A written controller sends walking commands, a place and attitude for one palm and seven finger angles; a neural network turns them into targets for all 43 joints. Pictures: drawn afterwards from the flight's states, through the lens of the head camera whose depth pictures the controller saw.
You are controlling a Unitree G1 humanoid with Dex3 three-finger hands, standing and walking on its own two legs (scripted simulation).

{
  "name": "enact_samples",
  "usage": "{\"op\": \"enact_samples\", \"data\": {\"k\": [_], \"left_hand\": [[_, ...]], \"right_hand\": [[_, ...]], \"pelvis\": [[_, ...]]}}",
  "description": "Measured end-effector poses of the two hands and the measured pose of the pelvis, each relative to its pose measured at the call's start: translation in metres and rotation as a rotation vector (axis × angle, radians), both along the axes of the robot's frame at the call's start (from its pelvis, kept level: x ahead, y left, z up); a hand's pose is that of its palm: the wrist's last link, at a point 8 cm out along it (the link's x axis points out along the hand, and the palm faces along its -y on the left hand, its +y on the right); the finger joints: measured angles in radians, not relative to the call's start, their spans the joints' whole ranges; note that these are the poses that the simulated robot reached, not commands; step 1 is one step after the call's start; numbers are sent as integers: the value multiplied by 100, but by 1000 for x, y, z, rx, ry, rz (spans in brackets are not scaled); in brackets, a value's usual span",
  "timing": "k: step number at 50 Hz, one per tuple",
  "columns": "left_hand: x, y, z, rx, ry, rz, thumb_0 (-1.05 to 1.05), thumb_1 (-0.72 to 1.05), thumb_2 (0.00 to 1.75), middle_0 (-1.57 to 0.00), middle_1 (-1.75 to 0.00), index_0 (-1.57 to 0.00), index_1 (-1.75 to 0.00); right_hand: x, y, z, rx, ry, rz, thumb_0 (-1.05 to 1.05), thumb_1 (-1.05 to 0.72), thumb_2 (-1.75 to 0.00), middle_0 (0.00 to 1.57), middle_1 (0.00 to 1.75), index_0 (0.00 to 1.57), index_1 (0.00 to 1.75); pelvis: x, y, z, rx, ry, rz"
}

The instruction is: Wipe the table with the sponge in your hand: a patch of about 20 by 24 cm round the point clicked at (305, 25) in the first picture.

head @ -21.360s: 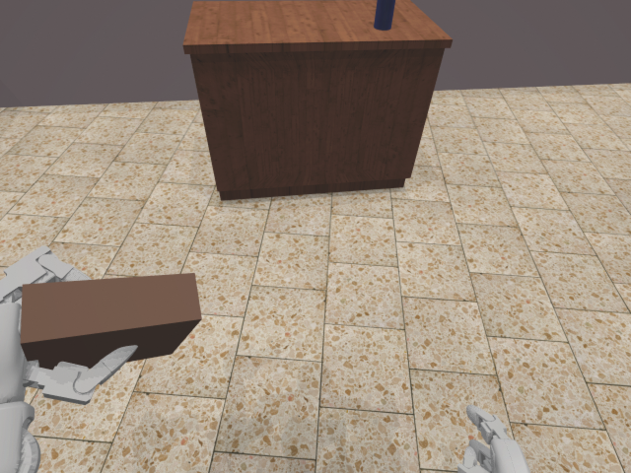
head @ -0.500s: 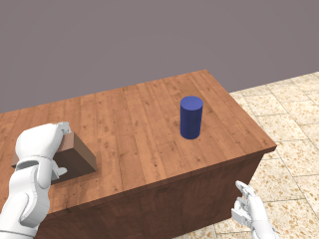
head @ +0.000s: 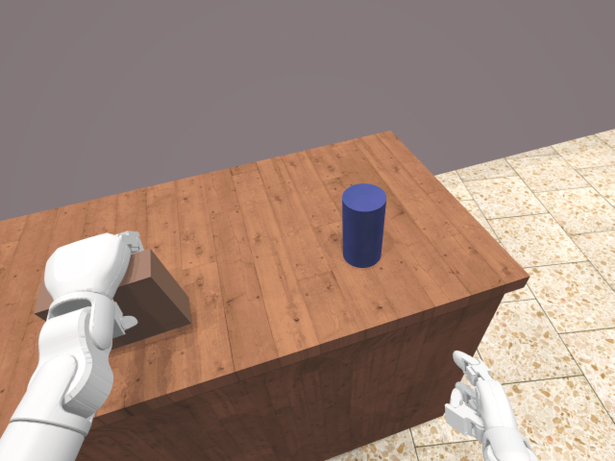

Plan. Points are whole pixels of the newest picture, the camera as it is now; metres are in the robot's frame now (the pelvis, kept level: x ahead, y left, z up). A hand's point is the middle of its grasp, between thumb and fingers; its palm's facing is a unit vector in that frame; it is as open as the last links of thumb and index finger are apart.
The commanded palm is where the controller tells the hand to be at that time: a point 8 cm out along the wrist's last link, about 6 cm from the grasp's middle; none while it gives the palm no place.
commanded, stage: move the sponge above the wiping area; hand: left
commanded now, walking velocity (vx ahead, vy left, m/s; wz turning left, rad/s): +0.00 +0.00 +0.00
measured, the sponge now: (130, 312) +0.26 +0.31 +0.05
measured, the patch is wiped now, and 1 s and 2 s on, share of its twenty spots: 0.00 0.00 0.00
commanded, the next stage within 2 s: lower the sponge onto the table in 0.76 s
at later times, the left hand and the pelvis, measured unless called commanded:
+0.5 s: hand (105, 292) +0.25 +0.31 +0.11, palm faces +0.06 -0.06 -1.00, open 8.9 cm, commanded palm +0.24 +0.29 +0.18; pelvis +0.01 +0.00 +0.00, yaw +1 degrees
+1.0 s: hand (118, 290) +0.26 +0.30 +0.11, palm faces +0.05 -0.07 -1.00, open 8.9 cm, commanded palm +0.24 +0.28 +0.18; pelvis +0.01 +0.00 +0.00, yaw +1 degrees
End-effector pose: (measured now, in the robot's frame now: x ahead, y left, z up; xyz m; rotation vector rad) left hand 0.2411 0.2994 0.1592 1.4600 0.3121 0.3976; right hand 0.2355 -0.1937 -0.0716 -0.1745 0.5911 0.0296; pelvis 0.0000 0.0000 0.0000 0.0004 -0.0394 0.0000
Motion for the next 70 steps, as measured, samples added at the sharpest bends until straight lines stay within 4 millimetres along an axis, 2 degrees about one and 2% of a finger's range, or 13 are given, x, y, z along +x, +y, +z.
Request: {"op": "enact_samples", "data": {"k": [13, 22, 33, 37, 45, 55, 62, 70], "left_hand": [[-9, -4, -1, -5, -4, -22, 0, -41, 108, -84, -143, -85, -143], [-13, 8, 4, 2, -1, 30, 0, -41, 108, -84, -143, -85, -143], [2, -14, 8, 3, -21, -55, -1, -41, 108, -84, -143, -85, -143], [2, -15, 12, 4, -49, -30, 0, -41, 108, -84, -143, -85, -143], [-4, -3, 7, 0, 9, 32, 0, -41, 108, -84, -143, -85, -143], [-2, -16, 8, 8, -16, -45, -1, -41, 108, -84, -143, -85, -143], [-2, -9, 10, 7, -26, 10, 0, -41, 108, -84, -143, -85, -143], [-7, -10, -3, -6, 32, -5, 0, -41, 108, -84, -143, -84, -143]], "right_hand": [[6, -5, 0, -12, -1, 3, 1, -90, -90, 20, 30, 20, 30], [12, 1, 2, -7, -10, 20, 1, -90, -90, 20, 30, 20, 30], [14, 7, 5, 11, -23, 28, 1, -90, -90, 20, 30, 20, 30], [14, 6, 4, 19, -18, 28, 1, -90, -90, 20, 30, 20, 30], [15, -1, 4, 0, -15, 27, 1, -90, -90, 20, 30, 20, 30], [14, -1, 2, -1, -15, 25, 1, -90, -90, 20, 30, 20, 30], [14, 0, 2, 13, -9, 28, 1, -90, -90, 20, 30, 20, 30], [14, -2, 3, 1, -18, 26, 1, -90, -90, 20, 30, 20, 30]], "pelvis": [[6, 0, 0, -2, 3, 3], [6, -2, 0, -3, -1, 11], [6, -1, 1, -1, 2, 5], [6, -1, 1, 1, 2, 1], [6, -4, 0, 1, 3, 7], [8, -4, 0, -1, 2, 8], [8, -5, 0, 1, 3, 5], [7, -5, 0, 0, 5, 8]]}}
